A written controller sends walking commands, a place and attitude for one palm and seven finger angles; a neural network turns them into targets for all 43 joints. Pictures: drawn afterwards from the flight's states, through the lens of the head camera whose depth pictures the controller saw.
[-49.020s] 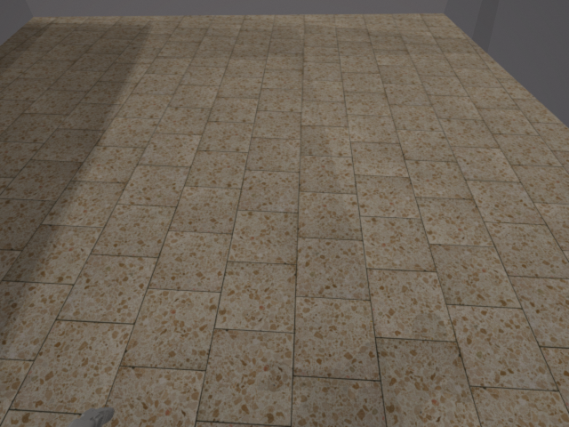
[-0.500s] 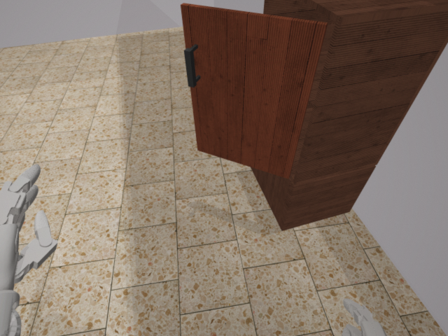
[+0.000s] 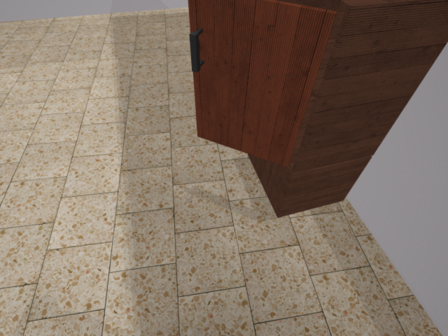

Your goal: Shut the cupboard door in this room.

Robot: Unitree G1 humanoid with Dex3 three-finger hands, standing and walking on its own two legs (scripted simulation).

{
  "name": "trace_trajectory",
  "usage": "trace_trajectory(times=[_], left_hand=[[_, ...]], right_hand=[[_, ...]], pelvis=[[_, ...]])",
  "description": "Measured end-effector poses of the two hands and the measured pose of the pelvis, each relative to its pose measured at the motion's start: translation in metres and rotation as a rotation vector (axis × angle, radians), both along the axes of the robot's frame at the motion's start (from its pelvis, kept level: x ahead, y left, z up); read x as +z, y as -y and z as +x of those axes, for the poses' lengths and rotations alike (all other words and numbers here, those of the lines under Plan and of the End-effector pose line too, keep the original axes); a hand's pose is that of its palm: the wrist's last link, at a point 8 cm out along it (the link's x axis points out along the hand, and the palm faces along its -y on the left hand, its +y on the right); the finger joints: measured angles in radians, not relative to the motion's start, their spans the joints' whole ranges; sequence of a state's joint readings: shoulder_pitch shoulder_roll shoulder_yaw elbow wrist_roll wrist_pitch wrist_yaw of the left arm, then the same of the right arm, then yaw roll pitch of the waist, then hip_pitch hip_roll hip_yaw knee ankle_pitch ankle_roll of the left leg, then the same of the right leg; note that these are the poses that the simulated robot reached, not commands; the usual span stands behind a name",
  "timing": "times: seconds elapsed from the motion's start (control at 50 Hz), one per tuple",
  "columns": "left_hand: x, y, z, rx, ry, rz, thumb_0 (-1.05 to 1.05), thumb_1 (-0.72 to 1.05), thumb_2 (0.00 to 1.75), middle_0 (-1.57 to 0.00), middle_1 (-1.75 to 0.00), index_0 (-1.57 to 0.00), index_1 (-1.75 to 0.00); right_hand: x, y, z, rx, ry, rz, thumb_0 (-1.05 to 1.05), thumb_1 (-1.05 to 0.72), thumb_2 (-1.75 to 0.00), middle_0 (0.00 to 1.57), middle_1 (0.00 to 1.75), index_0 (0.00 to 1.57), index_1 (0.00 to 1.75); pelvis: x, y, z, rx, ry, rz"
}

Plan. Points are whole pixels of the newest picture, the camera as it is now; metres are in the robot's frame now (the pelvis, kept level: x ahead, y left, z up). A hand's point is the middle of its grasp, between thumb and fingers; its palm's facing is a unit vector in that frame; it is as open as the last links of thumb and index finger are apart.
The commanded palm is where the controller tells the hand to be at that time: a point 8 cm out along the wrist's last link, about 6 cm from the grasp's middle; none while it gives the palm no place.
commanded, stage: let the arm hang, fingers relaxed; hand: left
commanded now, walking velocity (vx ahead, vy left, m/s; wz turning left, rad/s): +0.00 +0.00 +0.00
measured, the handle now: (198, 50) +0.92 +0.13 +0.05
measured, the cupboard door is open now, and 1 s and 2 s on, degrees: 49 49 49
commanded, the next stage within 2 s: look to check the result in 0.56 s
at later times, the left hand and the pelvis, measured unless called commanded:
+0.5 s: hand out of the picture -0.01 +0.16 -0.18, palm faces +0.01 -0.99 -0.14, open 7.4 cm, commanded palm none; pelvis +0.00 +0.01 +0.00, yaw -1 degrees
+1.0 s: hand out of the picture +0.00 +0.18 -0.17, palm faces +0.00 -0.98 -0.20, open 7.4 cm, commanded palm none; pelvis +0.01 +0.01 +0.00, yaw -2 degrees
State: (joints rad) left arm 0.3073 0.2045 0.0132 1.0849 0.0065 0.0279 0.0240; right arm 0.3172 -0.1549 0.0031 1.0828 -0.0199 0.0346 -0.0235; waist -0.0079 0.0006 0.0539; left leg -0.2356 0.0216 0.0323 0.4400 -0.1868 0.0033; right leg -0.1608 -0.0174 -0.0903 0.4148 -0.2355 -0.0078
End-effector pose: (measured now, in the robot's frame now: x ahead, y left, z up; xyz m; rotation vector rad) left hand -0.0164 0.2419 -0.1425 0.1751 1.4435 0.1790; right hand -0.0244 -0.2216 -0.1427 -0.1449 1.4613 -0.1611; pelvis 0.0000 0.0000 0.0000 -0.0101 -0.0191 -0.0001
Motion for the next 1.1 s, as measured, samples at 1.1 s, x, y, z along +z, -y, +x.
trace_trajectory(times=[1.1], left_hand=[[0.0,0.019,0.018,-0.022,0.02,-0.034,0.0,0.91,0.9,-0.2,-0.3,-0.2,-0.3]], right_hand=[[-0.004,-0.007,0.015,-0.04,0.045,0.013,0.01,-0.91,-0.9,0.2,0.3,0.2,0.3]], pelvis=[[0.002,-0.003,0.011,-0.029,0.009,0.014]])
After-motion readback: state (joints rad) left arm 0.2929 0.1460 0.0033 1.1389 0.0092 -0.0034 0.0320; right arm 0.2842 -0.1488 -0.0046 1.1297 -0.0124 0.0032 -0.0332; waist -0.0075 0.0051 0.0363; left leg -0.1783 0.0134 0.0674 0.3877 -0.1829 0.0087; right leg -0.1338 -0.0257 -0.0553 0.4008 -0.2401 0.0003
